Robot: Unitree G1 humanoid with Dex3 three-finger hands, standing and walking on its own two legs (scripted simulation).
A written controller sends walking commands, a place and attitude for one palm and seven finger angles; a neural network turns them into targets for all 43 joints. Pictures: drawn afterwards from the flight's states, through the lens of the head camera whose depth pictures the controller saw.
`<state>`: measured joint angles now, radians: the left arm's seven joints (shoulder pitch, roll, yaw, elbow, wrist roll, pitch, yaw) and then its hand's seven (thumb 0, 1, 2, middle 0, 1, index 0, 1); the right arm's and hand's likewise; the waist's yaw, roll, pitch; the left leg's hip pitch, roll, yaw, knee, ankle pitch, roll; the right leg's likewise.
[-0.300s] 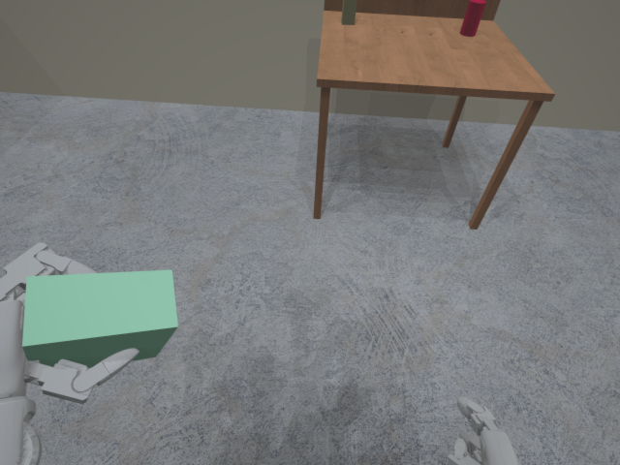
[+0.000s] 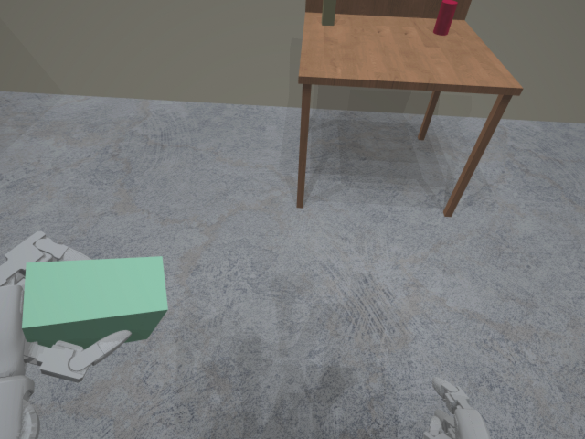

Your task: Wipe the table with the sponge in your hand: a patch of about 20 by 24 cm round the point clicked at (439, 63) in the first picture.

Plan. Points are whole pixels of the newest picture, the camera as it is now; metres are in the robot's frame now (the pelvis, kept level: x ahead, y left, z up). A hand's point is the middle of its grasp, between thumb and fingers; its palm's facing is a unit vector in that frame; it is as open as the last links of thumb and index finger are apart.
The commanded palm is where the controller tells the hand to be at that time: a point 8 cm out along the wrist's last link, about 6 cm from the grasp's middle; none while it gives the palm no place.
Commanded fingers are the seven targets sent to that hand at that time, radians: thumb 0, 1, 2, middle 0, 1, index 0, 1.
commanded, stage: look at it before walking up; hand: left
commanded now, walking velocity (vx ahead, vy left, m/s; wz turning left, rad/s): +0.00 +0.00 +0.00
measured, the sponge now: (116, 305) +0.22 +0.21 +0.14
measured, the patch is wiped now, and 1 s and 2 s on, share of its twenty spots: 0.00 0.00 0.00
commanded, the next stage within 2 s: walk to a spot facing it in 0.10 s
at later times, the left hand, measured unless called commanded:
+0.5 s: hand (122, 279) +0.24 +0.21 +0.15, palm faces +0.37 -0.85 -0.39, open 9.9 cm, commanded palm +0.21 +0.24 +0.18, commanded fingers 0.00 0.10 1.30 -1.20 -1.60 -1.20 -1.60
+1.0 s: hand (226, 183) +0.41 +0.12 +0.15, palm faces +0.12 -0.91 -0.40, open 9.9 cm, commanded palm +0.37 +0.17 +0.18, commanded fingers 0.00 0.10 1.30 -1.20 -1.60 -1.20 -1.60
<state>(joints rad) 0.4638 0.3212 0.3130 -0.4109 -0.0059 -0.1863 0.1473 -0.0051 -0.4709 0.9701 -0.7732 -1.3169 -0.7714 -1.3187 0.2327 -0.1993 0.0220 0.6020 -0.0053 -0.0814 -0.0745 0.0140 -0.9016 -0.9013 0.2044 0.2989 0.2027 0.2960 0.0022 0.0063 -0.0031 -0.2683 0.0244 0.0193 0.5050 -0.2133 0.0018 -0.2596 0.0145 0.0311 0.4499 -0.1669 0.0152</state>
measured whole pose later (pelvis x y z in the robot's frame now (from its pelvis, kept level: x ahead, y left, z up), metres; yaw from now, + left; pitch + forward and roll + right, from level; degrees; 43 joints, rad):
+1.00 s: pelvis +0.13 -0.04 -0.01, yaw -19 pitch +0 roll +2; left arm 0.48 0.37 0.37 -0.49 -0.02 -0.22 0.15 0.00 -0.47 0.98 -0.78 -1.32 -0.77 -1.32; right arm 0.25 -0.23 -0.02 0.58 -0.01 -0.04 -0.06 0.01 -0.90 -0.90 0.20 0.30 0.20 0.30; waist 0.01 -0.07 0.01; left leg -0.32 0.07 0.18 0.57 -0.23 0.01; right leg -0.22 0.06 0.06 0.74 -0.46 -0.05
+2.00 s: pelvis +0.40 -0.22 +0.00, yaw -27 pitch +0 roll +0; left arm 0.48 0.37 0.37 -0.55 -0.02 -0.22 0.14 0.00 -0.47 0.98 -0.78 -1.32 -0.77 -1.32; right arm 0.20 -0.09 0.05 0.58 -0.01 -0.09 -0.04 0.01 -0.90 -0.90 0.21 0.30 0.20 0.30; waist 0.01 0.03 0.06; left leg -0.25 0.16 0.18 0.53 -0.25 -0.03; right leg -0.45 -0.10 -0.13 0.84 -0.38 0.03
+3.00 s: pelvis +0.59 -0.42 -0.01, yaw -15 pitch -3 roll +1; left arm 0.39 0.28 0.32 -0.42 -0.01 -0.17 0.14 0.00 -0.47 0.99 -0.78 -1.33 -0.77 -1.33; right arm 0.14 -0.22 0.02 0.65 -0.01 -0.05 -0.06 0.01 -0.90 -0.90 0.21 0.30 0.20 0.30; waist 0.02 0.03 0.05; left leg -0.38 0.04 0.05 0.98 -0.45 -0.04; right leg -0.30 -0.04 -0.13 0.59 -0.24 -0.05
